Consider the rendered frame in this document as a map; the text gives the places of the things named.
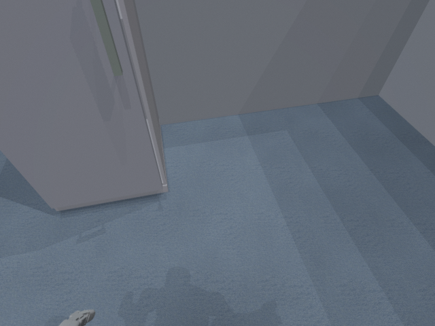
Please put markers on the handle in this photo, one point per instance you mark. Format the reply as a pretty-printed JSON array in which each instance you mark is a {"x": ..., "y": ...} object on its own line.
[{"x": 106, "y": 35}]

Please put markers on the robot left hand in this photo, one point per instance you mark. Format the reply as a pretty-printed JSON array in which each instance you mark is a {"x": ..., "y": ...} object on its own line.
[{"x": 79, "y": 318}]

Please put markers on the fridge door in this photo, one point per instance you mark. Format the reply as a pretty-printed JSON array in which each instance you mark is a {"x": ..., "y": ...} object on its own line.
[{"x": 73, "y": 130}]

